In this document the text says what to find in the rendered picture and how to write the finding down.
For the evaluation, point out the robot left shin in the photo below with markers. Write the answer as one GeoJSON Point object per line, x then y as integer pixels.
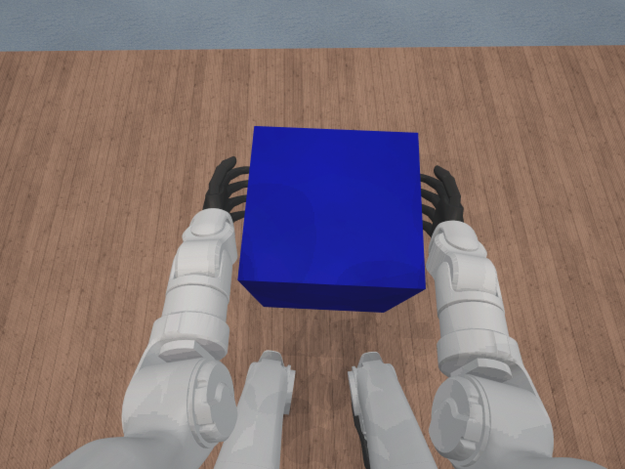
{"type": "Point", "coordinates": [270, 355]}

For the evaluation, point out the robot left upper arm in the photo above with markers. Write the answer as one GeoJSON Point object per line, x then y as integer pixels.
{"type": "Point", "coordinates": [174, 414]}

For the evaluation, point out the robot right hand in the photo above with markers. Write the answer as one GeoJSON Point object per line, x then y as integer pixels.
{"type": "Point", "coordinates": [447, 201]}

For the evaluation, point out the robot right upper arm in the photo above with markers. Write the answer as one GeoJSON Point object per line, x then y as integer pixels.
{"type": "Point", "coordinates": [479, 423]}

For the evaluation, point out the robot right thigh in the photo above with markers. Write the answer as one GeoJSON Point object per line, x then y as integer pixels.
{"type": "Point", "coordinates": [394, 438]}

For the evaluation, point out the carton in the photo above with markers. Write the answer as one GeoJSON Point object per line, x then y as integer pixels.
{"type": "Point", "coordinates": [333, 219]}

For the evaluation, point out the left robot forearm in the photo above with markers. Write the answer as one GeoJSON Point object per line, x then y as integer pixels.
{"type": "Point", "coordinates": [193, 322]}

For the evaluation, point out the robot left hand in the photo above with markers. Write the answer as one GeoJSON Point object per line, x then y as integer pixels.
{"type": "Point", "coordinates": [220, 190]}

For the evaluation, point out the right robot forearm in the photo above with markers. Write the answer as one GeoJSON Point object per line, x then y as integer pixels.
{"type": "Point", "coordinates": [474, 337]}

